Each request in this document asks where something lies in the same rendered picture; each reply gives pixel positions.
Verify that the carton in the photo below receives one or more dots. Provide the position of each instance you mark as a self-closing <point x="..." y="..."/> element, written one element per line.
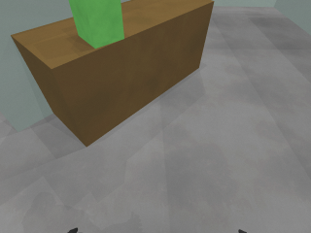
<point x="98" y="22"/>

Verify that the pedestal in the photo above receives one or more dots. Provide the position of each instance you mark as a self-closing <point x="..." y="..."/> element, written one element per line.
<point x="94" y="90"/>

